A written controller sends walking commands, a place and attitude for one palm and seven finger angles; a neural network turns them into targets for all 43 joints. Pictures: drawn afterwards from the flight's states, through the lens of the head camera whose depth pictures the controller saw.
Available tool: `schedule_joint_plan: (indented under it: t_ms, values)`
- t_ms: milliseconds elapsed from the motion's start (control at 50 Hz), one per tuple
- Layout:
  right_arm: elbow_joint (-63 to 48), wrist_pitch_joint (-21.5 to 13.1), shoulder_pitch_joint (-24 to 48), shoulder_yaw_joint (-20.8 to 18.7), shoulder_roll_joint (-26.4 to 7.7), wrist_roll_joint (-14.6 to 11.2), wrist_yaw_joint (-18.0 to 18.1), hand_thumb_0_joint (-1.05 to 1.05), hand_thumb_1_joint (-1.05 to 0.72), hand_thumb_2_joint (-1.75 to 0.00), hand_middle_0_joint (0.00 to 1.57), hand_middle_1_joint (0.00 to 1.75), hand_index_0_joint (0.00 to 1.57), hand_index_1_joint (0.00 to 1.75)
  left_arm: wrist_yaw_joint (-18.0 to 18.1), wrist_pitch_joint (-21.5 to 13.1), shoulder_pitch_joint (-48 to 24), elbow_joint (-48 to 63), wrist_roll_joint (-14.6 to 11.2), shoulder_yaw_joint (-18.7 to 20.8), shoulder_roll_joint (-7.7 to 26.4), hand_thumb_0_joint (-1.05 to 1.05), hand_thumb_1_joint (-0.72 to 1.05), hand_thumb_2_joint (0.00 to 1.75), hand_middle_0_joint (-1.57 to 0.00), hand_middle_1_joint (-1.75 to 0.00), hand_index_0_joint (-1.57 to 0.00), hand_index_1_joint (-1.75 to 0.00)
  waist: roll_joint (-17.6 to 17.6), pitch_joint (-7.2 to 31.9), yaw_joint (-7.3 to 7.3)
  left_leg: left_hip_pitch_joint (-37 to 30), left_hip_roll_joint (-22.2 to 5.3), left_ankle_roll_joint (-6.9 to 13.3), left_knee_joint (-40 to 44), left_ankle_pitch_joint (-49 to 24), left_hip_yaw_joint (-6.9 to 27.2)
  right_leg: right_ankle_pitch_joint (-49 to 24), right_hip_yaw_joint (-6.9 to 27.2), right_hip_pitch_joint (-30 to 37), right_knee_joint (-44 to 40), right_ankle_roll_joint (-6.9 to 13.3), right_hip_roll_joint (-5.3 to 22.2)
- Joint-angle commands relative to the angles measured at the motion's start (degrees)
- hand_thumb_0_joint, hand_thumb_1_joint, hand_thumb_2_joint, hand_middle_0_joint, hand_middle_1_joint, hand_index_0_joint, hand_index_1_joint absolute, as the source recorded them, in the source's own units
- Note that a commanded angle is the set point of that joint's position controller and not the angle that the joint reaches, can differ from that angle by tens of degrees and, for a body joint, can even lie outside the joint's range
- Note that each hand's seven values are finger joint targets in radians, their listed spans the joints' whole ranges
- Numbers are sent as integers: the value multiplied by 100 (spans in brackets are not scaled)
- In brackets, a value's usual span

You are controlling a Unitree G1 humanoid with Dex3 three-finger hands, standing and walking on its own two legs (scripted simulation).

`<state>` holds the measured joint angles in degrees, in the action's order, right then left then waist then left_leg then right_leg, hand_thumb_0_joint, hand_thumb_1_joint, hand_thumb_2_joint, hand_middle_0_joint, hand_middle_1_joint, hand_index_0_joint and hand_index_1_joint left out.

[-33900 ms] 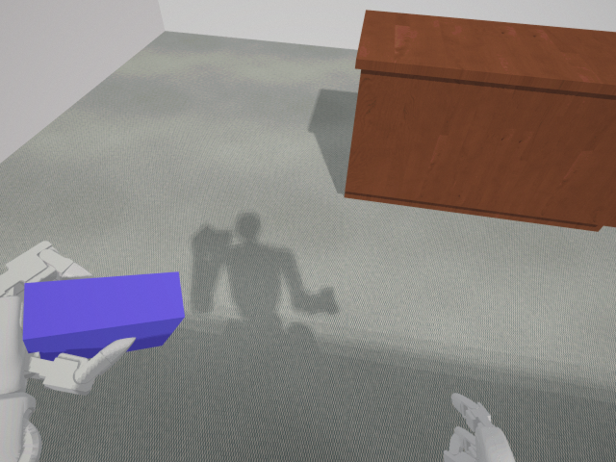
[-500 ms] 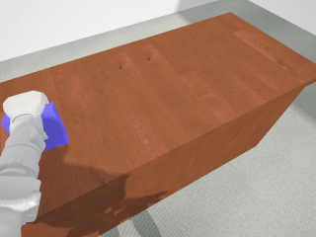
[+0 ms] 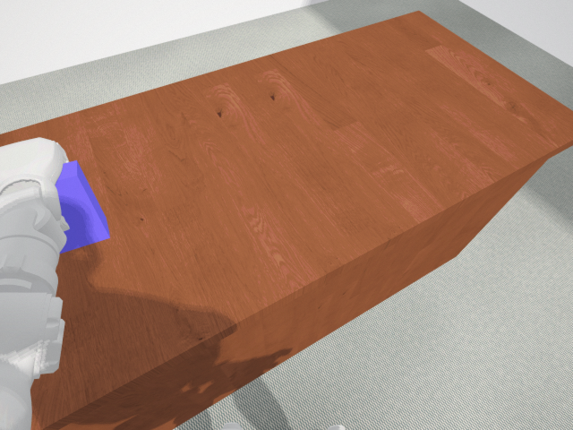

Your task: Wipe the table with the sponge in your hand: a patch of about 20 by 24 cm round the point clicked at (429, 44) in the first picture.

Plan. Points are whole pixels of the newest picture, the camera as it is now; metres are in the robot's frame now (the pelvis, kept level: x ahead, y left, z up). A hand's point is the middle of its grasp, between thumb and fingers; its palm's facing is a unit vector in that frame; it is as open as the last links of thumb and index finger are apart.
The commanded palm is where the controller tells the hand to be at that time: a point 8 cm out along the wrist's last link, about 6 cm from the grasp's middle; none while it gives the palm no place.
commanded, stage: slide back across to the first lane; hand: left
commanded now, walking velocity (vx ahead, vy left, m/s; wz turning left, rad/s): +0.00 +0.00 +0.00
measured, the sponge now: (58, 222) +0.42 +0.34 +0.02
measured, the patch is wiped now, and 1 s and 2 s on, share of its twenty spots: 0.95 0.95 0.95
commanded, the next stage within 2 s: wipe back along the first lane in 0.70 s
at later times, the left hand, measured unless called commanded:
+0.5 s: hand (16, 195) +0.43 +0.38 +0.06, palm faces -0.10 -0.03 -0.99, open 9.0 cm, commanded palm +0.40 +0.38 +0.10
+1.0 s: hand out of the picture +0.39 +0.41 +0.06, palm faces -0.10 -0.02 -0.99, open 9.0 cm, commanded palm +0.36 +0.40 +0.09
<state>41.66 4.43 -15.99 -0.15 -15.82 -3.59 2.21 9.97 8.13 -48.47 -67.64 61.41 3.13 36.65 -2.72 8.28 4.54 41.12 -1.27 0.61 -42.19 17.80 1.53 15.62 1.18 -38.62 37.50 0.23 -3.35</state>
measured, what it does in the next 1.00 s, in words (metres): stands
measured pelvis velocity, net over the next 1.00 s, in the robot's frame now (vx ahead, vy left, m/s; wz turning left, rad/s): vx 0.04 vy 0.02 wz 0.02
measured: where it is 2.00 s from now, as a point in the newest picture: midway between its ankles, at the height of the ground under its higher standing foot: outside the picture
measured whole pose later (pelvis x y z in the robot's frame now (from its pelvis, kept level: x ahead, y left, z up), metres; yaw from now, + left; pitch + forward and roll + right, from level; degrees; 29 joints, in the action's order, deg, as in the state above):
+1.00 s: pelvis +0.04 +0.02 +0.01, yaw +1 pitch +12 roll -3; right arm 39.8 7.8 -12.3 -1.4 -16.2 -3.9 0.6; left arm 9.4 5.2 -29.4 -50.1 58.9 7.2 37.2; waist -2.2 7.2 0.7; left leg 30.2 0.0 2.1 -37.3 19.2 1.6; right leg 16.3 1.2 -26.6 30.7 -0.8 -2.0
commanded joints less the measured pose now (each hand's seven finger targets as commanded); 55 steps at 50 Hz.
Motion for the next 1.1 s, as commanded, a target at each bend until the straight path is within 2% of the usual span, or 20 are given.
schedule_joint_plan:
  t_ms: [0,20,80,160,180,240,280,300,380,420,540,580,660,700,820,900,960,1000,1060,1080]
  values:
    - [-353,-112,-471,-340,-1008,23,54,0,-90,-90,20,30,20,30,326,219,-1697,321,252,155,1746,0,10,130,-120,-160,-120,-160,272,1486,111,-918,62,217,445,-658,-68,-696,-100,753,-509,224,17]
    - [-394,-118,-451,-334,-977,11,47,0,-90,-90,20,30,20,30,319,230,-1718,311,248,38,1615,0,10,130,-120,-160,-120,-160,182,1443,118,-898,65,207,457,-612,-71,-632,-112,708,-509,225,20]
    - [-413,-94,-375,-339,-1001,35,30,0,-90,-90,20,30,20,30,292,192,-1486,515,208,441,1999,0,10,130,-120,-160,-120,-160,51,1774,-128,-1085,52,202,493,-893,-51,-836,-90,988,-462,278,22]
    - [-495,-67,-336,-355,-980,9,-8,0,-90,-90,20,30,20,30,291,200,-1264,733,231,383,1932,0,10,130,-120,-160,-120,-160,49,1757,-168,-1289,57,201,580,-955,-22,-774,-163,1080,-499,272,-2]
    - [-484,-55,-265,-347,-1008,16,-8,0,-90,-90,20,30,20,30,284,189,-1240,844,206,612,2170,0,10,130,-120,-160,-120,-160,-42,1829,-265,-1357,44,195,600,-1176,20,-923,-147,1178,-473,310,10]
    - [-531,-53,-227,-363,-963,-12,-48,0,-90,-90,20,30,20,30,284,260,-1010,932,206,370,1829,0,10,130,-120,-160,-120,-160,-102,1639,-251,-1575,43,183,697,-1196,47,-782,-250,1133,-535,306,-14]
    - [-532,-47,-94,-339,-989,-27,-54,0,-90,-90,20,30,20,30,259,282,-890,990,113,533,1971,0,10,130,-120,-160,-120,-160,-142,1543,-346,-1586,47,181,788,-1213,86,-762,-212,1210,-608,337,0]
    - [-530,-51,-146,-357,-979,-29,-45,0,-90,-90,20,30,20,30,245,273,-1027,1075,132,360,1839,0,10,130,-120,-160,-120,-160,-117,1531,-233,-1670,45,200,767,-1208,65,-777,-239,1185,-619,315,-4]
    - [-512,-29,-21,-331,-1007,-33,-50,0,-90,-90,20,30,20,30,162,246,-916,1104,153,556,2082,0,10,130,-120,-160,-120,-160,-248,1389,-329,-1722,48,179,871,-1300,112,-803,-214,1263,-678,364,15]
    - [-559,-29,-79,-357,-968,-21,-70,0,-90,-90,20,30,20,30,128,212,-752,1145,204,356,1810,0,10,130,-120,-160,-120,-160,-246,1433,-314,-1833,58,180,830,-1502,82,-986,-261,1312,-660,361,8]
    - [-581,70,-13,-389,-1008,-12,-78,0,-90,-90,20,30,20,30,72,49,-315,1275,178,656,2044,0,10,130,-120,-160,-120,-160,-46,1501,-408,-1898,85,175,803,-1853,77,-1404,-239,1602,-680,371,18]
    - [-618,72,90,-398,-981,-3,-93,0,-90,-90,20,30,20,30,64,-33,-155,1521,122,736,1995,0,10,130,-120,-160,-120,-160,-321,1624,-520,-2035,83,158,779,-2287,90,-1681,-207,1665,-639,412,27]
    - [-646,144,92,-421,-1014,-4,-119,0,-90,-90,20,30,20,30,64,-51,132,1553,113,739,1979,0,10,130,-120,-160,-120,-160,-3,1541,-470,-1983,114,179,733,-2318,37,-1962,-221,1836,-674,369,36]
    - [-624,162,85,-437,-1035,9,-111,0,-90,-90,20,30,20,30,30,-103,291,1651,93,885,2124,0,10,130,-120,-160,-120,-160,-141,1642,-524,-2090,117,188,684,-2613,34,-2213,-209,1951,-640,385,48]
    - [-638,184,162,-453,-1003,-10,-100,0,-90,-90,20,30,20,30,-86,-174,489,1846,56,633,1786,0,10,130,-120,-160,-120,-160,-83,1516,-418,-2169,127,217,669,-2654,-8,-2385,-221,1944,-710,358,69]
    - [-700,179,227,-466,-996,-19,-92,0,-90,-90,20,30,20,30,-157,-249,1031,2074,-74,645,1626,0,10,130,-120,-160,-120,-160,-138,1549,-503,-2285,133,232,648,-2837,0,-2555,-190,2061,-725,385,67]
    - [-720,205,328,-452,-995,-43,-88,0,-90,-90,20,30,20,30,-150,-197,1151,2106,-160,531,1436,0,10,130,-120,-160,-120,-160,131,1285,-441,-2111,143,230,739,-2323,-24,-2252,-204,1980,-799,358,72]
    - [-738,203,326,-445,-1017,-41,-76,0,-90,-90,20,30,20,30,-168,-209,1352,2113,-223,658,1534,0,10,130,-120,-160,-120,-160,115,1331,-522,-2097,155,238,744,-2385,-14,-2326,-203,2092,-779,383,78]
    - [-826,198,470,-445,-963,-59,-98,0,-90,-90,20,30,20,30,-146,-141,1622,2374,-264,469,1216,0,10,130,-120,-160,-120,-160,25,1280,-548,-2143,146,216,814,-2265,3,-2080,-226,2027,-804,378,80]
    - [-847,176,543,-436,-965,-64,-87,0,-90,-90,20,30,20,30,-147,-163,1697,2521,-320,639,1310,0,10,130,-120,-160,-120,-160,3,1369,-632,-2195,119,216,833,-2470,39,-2173,-191,2094,-797,409,85]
